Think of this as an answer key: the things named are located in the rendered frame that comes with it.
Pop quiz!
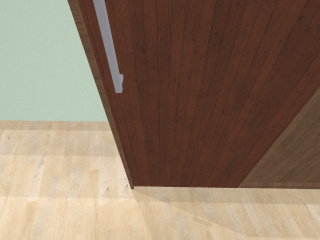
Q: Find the wardrobe door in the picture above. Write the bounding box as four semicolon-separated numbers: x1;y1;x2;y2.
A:
242;87;320;183
78;0;320;188

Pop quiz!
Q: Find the handle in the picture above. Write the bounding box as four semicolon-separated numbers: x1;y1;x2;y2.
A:
93;0;124;93

